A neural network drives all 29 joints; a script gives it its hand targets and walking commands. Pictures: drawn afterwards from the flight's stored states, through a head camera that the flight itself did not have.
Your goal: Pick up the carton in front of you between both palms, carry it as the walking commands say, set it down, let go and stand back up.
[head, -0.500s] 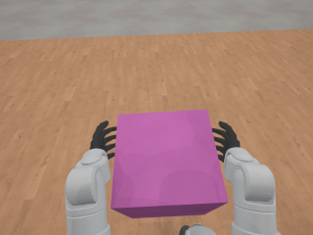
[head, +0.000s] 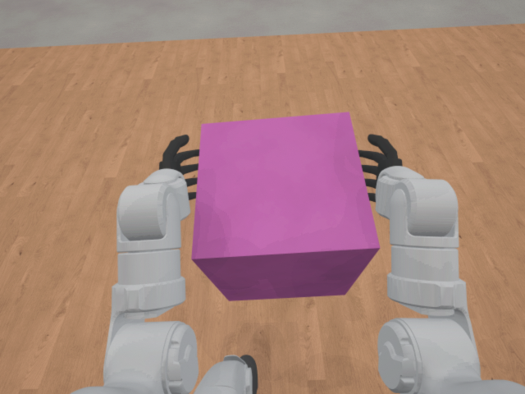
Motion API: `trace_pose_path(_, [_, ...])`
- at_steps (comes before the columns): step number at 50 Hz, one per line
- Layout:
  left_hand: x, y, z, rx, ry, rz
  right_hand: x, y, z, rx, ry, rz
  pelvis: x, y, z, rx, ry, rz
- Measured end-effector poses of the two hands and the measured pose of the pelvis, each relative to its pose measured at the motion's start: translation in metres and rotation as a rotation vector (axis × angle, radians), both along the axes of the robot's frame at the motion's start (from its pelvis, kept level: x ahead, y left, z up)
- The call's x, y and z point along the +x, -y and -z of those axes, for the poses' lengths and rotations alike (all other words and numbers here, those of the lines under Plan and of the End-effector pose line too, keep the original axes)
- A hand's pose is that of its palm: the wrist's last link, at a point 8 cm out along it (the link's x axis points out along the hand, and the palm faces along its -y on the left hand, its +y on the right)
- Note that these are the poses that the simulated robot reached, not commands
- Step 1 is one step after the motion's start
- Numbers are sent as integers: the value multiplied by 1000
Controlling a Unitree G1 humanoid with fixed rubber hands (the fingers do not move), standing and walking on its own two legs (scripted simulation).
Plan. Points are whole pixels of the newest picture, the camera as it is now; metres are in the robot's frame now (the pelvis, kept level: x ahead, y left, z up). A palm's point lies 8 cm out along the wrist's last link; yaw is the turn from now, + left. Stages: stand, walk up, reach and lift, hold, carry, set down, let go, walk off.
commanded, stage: carry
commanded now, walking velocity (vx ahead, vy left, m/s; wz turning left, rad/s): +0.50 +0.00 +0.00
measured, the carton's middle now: (281, 218) +0.37 +0.01 +0.03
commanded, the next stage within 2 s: none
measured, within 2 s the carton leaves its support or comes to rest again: neither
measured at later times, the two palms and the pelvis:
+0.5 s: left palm (192, 75) +0.68 +0.19 +0.07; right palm (333, 61) +0.72 -0.10 +0.08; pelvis +0.34 +0.01 -0.04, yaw +10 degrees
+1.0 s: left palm (142, 30) +0.89 +0.36 +0.06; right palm (253, 6) +1.00 +0.08 +0.06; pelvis +0.62 +0.08 -0.06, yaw +17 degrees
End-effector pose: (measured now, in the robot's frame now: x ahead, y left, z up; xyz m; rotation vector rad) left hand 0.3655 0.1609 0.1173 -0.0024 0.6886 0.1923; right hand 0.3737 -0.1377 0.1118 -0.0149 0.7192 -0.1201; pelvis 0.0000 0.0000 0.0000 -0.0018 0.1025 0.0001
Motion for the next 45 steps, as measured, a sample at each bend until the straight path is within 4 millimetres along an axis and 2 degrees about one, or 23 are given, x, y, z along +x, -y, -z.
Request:
trace_pose_path(5, [82, -10, 29, -25, 8, 33, 71, -11, 19, -38, 11, 32, 83, -15, 29, -10, 22, 16])
trace_pose_path(10, [141, -7, 58, -26, -91, 75, 117, -7, 49, -39, -87, 71, 139, -27, 23, -21, 7, -10])
trace_pose_path(13, [176, -5, 59, -25, -94, 78, 150, -6, 53, -22, -90, 88, 170, -31, 18, -27, -5, -30])
trace_pose_path(16, [212, -8, 56, -34, -57, 55, 192, -8, 48, -6, -52, 86, 204, -32, 16, -29, -17, -57])
trace_pose_path(21, [269, -20, 46, -44, 20, -24, 273, -21, 34, 11, 26, 31, 272, -24, 20, -19, -26, -116])
trace_pose_path(24, [305, -30, 43, -26, 55, -79, 326, -32, 31, 13, 61, -27, 321, -16, 32, 1, -20, -155])
trace_pose_path(26, [328, -38, 44, -7, 75, -123, 364, -42, 34, 15, 82, -86, 356, -10, 47, 25, -4, -194])
trace_pose_path(28, [345, -49, 48, 29, 63, -166, 397, -56, 43, 17, 76, -152, 381, -7, 55, 15, 4, -215])
trace_pose_path(31, [356, -69, 60, 38, -26, -231, 429, -81, 58, 7, -9, -234, 411, -4, 50, 17, 11, -250])
trace_pose_path(34, [364, -89, 64, 22, -83, -307, 457, -107, 64, -3, -63, -308, 441, -3, 42, 31, 10, -290])
trace_pose_path(40, [403, -130, 49, 19, -48, -410, 519, -158, 55, 19, -28, -397, 500, -14, 34, 44, -1, -352])
trace_pose_path(45, [453, -165, 39, 12, 1, -433, 573, -194, 44, 30, 24, -403, 556, -39, 38, 34, -3, -347])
